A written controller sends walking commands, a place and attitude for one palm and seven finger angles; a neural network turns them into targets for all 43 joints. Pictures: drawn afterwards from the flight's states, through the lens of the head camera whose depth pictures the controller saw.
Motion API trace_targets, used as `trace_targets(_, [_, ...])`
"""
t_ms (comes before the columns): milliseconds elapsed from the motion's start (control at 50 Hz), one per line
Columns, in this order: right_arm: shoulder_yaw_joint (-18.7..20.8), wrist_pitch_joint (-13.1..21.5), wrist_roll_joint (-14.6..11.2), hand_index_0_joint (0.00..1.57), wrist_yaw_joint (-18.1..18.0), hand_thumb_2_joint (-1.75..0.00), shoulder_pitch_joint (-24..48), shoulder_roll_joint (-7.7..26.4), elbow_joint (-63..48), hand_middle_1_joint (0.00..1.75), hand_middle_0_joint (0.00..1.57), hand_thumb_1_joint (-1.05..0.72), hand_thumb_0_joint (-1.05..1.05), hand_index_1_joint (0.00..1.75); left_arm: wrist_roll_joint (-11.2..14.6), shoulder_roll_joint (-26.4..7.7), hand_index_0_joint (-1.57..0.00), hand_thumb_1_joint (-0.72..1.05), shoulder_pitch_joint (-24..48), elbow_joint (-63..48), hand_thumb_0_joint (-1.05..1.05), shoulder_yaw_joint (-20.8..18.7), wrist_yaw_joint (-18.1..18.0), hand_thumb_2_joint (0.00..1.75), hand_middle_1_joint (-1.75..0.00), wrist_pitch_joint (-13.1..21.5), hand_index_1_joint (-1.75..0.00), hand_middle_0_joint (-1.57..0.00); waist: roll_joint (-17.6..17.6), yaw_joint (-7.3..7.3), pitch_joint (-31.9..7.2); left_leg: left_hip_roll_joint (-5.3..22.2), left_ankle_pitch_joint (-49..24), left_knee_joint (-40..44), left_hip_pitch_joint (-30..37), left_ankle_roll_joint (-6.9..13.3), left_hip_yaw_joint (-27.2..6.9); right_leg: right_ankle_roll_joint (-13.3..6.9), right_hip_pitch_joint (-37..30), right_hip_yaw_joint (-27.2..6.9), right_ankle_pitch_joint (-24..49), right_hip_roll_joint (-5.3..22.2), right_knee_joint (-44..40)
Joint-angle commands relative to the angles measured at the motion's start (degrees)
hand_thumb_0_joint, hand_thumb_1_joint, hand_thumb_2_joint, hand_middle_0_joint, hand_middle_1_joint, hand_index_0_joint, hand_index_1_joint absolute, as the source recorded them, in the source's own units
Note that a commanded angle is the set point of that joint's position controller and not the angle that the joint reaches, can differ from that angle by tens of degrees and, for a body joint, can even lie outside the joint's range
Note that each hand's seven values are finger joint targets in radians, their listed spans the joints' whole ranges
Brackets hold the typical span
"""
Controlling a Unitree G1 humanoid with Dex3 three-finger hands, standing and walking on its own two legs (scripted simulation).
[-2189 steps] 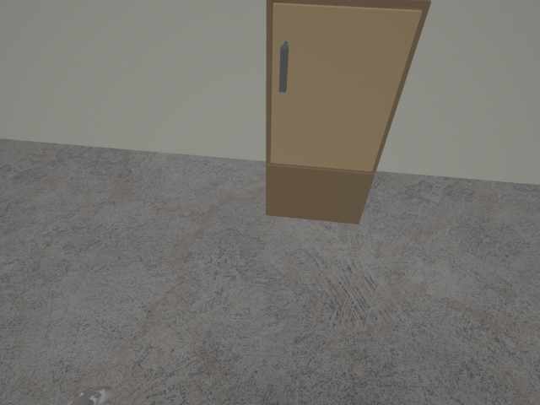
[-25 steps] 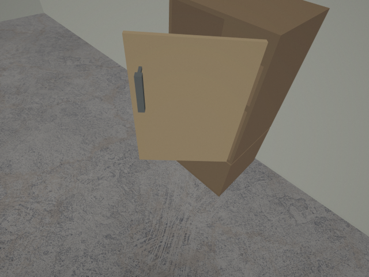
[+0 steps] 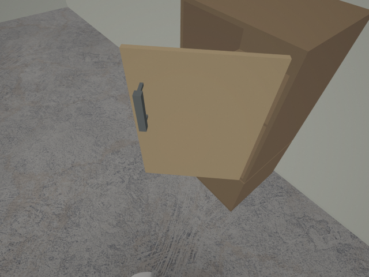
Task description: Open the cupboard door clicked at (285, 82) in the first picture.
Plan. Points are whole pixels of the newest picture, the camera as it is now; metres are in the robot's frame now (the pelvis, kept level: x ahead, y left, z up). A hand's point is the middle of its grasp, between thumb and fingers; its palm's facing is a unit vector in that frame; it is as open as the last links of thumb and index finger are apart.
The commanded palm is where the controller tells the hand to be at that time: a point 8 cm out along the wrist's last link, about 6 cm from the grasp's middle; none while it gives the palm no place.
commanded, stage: come to a stop and stand still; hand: left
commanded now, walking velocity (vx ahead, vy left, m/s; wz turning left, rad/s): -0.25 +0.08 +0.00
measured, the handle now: (142, 107) +0.56 +0.15 +0.02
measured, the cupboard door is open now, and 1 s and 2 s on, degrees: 45 45 45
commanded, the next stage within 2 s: look again from close up in 1.12 s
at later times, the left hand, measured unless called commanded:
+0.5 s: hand out of the picture +0.03 +0.17 -0.17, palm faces +0.02 -0.96 -0.28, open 7.4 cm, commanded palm none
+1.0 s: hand out of the picture -0.02 +0.15 -0.17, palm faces +0.02 -0.98 -0.17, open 7.3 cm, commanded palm none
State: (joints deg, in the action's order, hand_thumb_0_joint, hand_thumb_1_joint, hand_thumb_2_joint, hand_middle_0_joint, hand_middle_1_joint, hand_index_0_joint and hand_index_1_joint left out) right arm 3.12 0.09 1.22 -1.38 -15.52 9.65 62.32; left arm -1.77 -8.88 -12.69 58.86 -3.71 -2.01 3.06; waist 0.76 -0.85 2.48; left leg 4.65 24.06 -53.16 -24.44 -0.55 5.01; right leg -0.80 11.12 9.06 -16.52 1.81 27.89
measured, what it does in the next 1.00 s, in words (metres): steps on the spot: left foot, then right foot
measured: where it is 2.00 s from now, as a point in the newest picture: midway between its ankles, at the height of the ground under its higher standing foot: outside the picture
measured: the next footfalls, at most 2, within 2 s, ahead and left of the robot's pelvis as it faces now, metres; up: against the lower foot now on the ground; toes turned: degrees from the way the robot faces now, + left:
left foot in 0.08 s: +0.10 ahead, +0.11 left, +0.00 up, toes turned +6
right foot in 0.46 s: +0.03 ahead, -0.14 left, +0.00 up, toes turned +1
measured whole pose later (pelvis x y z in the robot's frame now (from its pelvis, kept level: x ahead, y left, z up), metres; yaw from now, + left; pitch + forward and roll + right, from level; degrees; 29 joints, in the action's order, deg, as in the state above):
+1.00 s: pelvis -0.03 -0.02 +0.01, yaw -2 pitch -2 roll +0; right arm 0.4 -0.7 0.8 -1.9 -16.5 7.1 65.3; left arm -1.2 -9.0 -16.5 63.2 -0.9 -1.3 -0.6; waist -0.9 0.9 0.3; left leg -1.0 13.7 -23.7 -8.5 2.0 3.3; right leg 0.6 11.8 3.4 -10.1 2.0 23.6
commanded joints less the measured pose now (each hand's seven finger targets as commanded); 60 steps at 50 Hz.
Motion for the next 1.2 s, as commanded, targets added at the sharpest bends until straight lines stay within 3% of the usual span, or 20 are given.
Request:
trace_targets(0, [-1.3,0.9,-0.3,0.2,0.3,-0.9,-5.3,-2.4,-0.8,0.3,0.2,-0.9,0.0,0.3,0.5,-4.9,-0.2,0.9,-3.9,-0.4,0.0,0.7,0.0,0.9,-0.3,-0.8,-0.3,-0.2,-4.8,-0.62,-0.8,-1.7,-13.9,21.2,11.8,-1.3,1.2,-6.1,2.9,-6.3,28.6,9.6,-5.1])
trace_targets(20, [-0.9,1.2,-0.4,0.2,0.2,-0.9,-6.4,-0.2,-0.4,0.3,0.2,-0.9,0.0,0.3,0.8,-5.4,-0.2,0.9,-3.9,-0.5,0.0,0.7,0.0,0.9,-0.3,-1.2,-0.3,-0.2,-3.8,-1.27,-2.5,-0.9,-22.3,27.2,17.0,-1.2,0.5,-4.1,3.6,-5.6,26.1,8.2,-1.7])
trace_targets(60, [0.3,1.8,-0.5,0.2,-0.4,-0.9,-5.1,6.7,-1.9,0.3,0.2,-0.9,0.0,0.3,1.3,-4.0,-0.2,0.9,-7.5,-0.9,0.0,1.0,-0.3,0.9,-0.3,-2.2,-0.3,-0.2,6.8,0.32,-7.1,10.0,-52.8,27.1,21.4,4.0,-9.1,1.1,4.0,-4.3,10.9,4.3,2.4])
trace_targets(140, [0.5,0.7,-0.5,0.2,-1.6,-0.9,1.3,8.0,-3.6,0.3,0.2,-0.9,0.0,0.3,0.9,-4.1,-0.2,0.9,-8.8,-0.1,0.0,1.3,-0.7,0.9,-0.3,-4.1,-0.3,-0.2,11.5,0.82,-0.7,14.2,-61.7,31.8,17.3,10.1,-11.5,1.9,6.4,-5.8,-10.1,2.2,14.1])
trace_targets(200, [1.3,0.0,-0.2,0.2,-2.1,-0.9,2.6,9.3,-4.6,0.3,0.2,-0.9,0.0,0.3,0.8,-4.4,-0.2,0.9,-8.4,-1.1,0.0,0.6,-0.6,0.9,-0.3,-4.7,-0.3,-0.2,7.4,0.27,-2.6,16.3,-63.5,30.2,21.3,13.3,-11.2,1.5,11.9,-9.0,-15.8,1.6,23.4])
trace_targets(320, [2.6,-0.8,0.2,0.2,-1.6,-0.9,7.5,10.4,-7.2,0.3,0.2,-0.9,0.0,0.3,0.6,-3.2,-0.2,0.9,-8.9,-3.8,0.0,-0.5,-0.2,0.9,-0.3,-5.1,-0.3,-0.2,5.0,1.24,-9.1,15.2,-51.3,28.6,20.0,11.6,-7.5,1.6,10.4,-9.7,-11.1,1.0,22.6])
trace_targets(400, [2.4,-1.5,-0.2,0.2,-0.7,-0.9,9.6,8.3,-7.5,0.3,0.2,-0.9,0.0,0.3,-0.1,-4.1,-0.2,0.9,-14.4,-3.0,0.0,-0.7,0.0,0.9,-0.3,-4.4,-0.3,-0.2,2.6,4.19,-6.6,8.6,-23.4,23.0,8.4,5.9,-4.6,2.0,-1.5,-6.8,5.9,1.4,0.5])
trace_targets(420, [2.0,-1.8,-0.6,0.2,-0.4,-0.9,7.7,4.9,-7.5,0.3,0.2,-0.9,0.0,0.3,-0.7,-7.2,-0.2,0.9,-13.0,-3.5,0.0,-0.9,-0.2,0.9,-0.3,-3.9,-0.3,-0.2,-8.5,3.15,-4.5,1.7,-8.6,16.1,4.6,2.3,-1.2,0.6,-0.3,-14.7,12.0,7.3,-7.9])
trace_targets(440, [1.5,-2.5,-0.8,0.2,0.0,-0.9,7.5,1.6,-8.8,0.3,0.2,-0.9,0.0,0.3,-0.8,-11.1,-0.2,0.9,-9.3,-4.6,0.0,-1.0,-0.3,0.9,-0.3,-3.6,-0.3,-0.2,-19.8,2.1,-1.3,-4.2,5.8,7.8,0.3,0.0,0.6,-4.5,4.3,-25.6,16.6,17.2,-12.1])
trace_targets(460, [1.6,-3.2,-0.6,0.2,0.1,-0.9,8.9,2.7,-8.9,0.3,0.2,-0.9,0.0,0.3,-0.5,-11.3,-0.2,0.9,-7.6,-5.6,0.0,-0.7,-0.2,0.9,-0.3,-3.7,-0.3,-0.2,-14.9,3.06,-1.0,-3.4,8.6,-0.3,2.9,0.4,-4.2,-9.3,10.5,-25.2,11.4,19.7,-13.5])
trace_targets(480, [1.6,-3.3,-0.4,0.2,0.4,-0.9,9.4,1.8,-8.9,0.3,0.2,-0.9,0.0,0.3,-0.6,-10.5,-0.2,0.9,-4.8,-6.5,0.0,-0.6,-0.1,0.9,-0.3,-3.8,-0.3,-0.2,-9.6,1.69,1.3,-3.4,5.9,-4.0,2.2,0.6,-5.5,-9.9,12.9,-21.4,8.3,17.0,-13.3])
trace_targets(500, [1.3,-3.4,-0.3,0.2,0.4,-0.9,8.5,1.6,-8.5,0.3,0.2,-0.9,0.0,0.3,-0.6,-9.6,-0.2,0.9,-3.2,-6.3,0.0,-0.7,-0.4,0.9,-0.3,-3.5,-0.3,-0.2,-14.1,0.83,1.1,-3.3,4.6,-5.7,0.3,0.8,-5.8,-9.0,11.2,-21.9,10.9,14.9,-12.3])
trace_targets(540, [1.3,-2.6,-0.4,0.2,0.4,-0.9,6.1,3.2,-6.4,0.3,0.2,-0.9,0.0,0.3,-0.3,-7.8,-0.2,0.9,-2.2,-6.0,0.0,0.1,-0.3,0.9,-0.3,-3.1,-0.3,-0.2,-13.2,0.35,1.6,-2.8,1.9,-5.6,0.1,0.2,-5.2,-8.8,7.7,-17.0,19.5,12.6,-9.4])
trace_targets(620, [0.4,-1.4,-0.9,0.2,0.2,-0.9,3.9,1.7,-4.8,0.3,0.2,-0.9,0.0,0.3,-0.2,-9.4,-0.2,0.9,-5.1,-4.8,0.0,-0.3,-0.3,0.9,-0.3,-2.9,-0.3,-0.2,-8.7,1.93,-3.0,-3.3,1.7,12.3,4.6,-0.5,-2.7,-9.4,-1.2,-16.2,24.1,12.2,-5.9])
trace_targets(660, [-0.2,-0.8,-0.8,0.2,-0.2,-0.9,0.8,1.2,-3.2,0.3,0.2,-0.9,0.0,0.3,0.6,-9.4,-0.2,0.9,-4.8,-3.6,0.0,-0.1,-0.2,0.9,-0.3,-3.0,-0.3,-0.2,-6.4,0.99,-4.6,-3.4,-6.9,25.8,11.8,-0.4,-2.7,-7.0,-0.9,-15.7,20.3,10.9,-3.6])
trace_targets(680, [-0.4,-0.3,-0.7,0.2,-0.3,-0.9,-1.0,1.8,-2.3,0.3,0.2,-0.9,0.0,0.3,1.1,-8.1,-0.2,0.9,-4.6,-3.1,0.0,0.1,-0.1,0.9,-0.3,-3.0,-0.3,-0.2,-3.2,0.54,-4.8,-2.1,-13.5,31.4,16.3,0.2,-4.9,-4.6,1.3,-14.4,16.1,8.9,-2.1])
trace_targets(720, [-0.4,0.7,-0.1,0.2,-0.7,-0.9,1.1,6.1,-2.6,0.3,0.2,-0.9,0.0,0.3,1.4,-4.7,-0.2,0.9,-6.2,-2.6,0.0,1.1,0.2,0.9,-0.3,-3.3,-0.3,-0.2,7.3,3.02,-4.4,7.2,-24.1,34.2,12.7,4.7,-14.6,0.0,0.4,-10.0,6.9,3.2,-2.1])
trace_targets(880, [-1.4,0.3,-0.2,0.2,-0.6,-0.9,-0.7,4.0,0.0,0.3,0.2,-0.9,0.0,0.3,0.8,-4.6,-0.2,0.9,-5.9,2.3,0.0,2.0,0.5,0.9,-0.3,-3.5,-0.3,-0.2,2.9,2.37,3.3,2.4,-2.3,40.2,5.3,2.7,-10.8,0.5,-3.0,-10.0,4.7,3.4,-7.1])
trace_targets(980, [-1.4,0.3,-0.3,0.2,-0.6,-0.9,-3.1,3.6,0.7,0.3,0.2,-0.9,0.0,0.3,0.7,-3.7,-0.2,0.9,-7.5,3.4,0.0,2.3,0.4,0.9,-0.3,-3.1,-0.3,-0.2,-2.3,1.69,4.7,1.6,-1.2,40.0,7.2,2.6,-9.7,0.6,0.5,-10.8,2.2,3.8,-8.9])
trace_targets(1180, [-1.9,0.8,-0.5,0.2,-0.7,-0.9,-5.5,2.1,1.8,0.3,0.2,-0.9,0.0,0.3,0.8,-2.5,-0.2,0.9,-10.9,4.9,0.0,2.7,0.1,0.9,-0.3,-2.3,-0.3,-0.2,-2.1,1.22,3.0,0.8,-6.7,37.9,10.7,2.7,-7.7,0.2,2.1,-11.9,3.6,4.4,-9.5])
